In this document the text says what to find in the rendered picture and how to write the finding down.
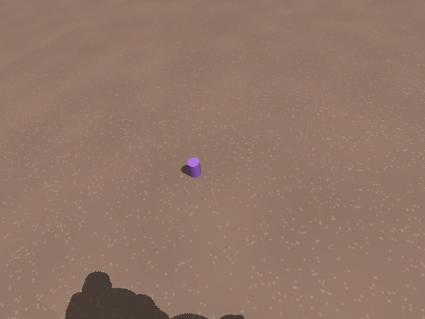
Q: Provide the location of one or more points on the can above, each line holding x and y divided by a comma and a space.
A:
194, 167

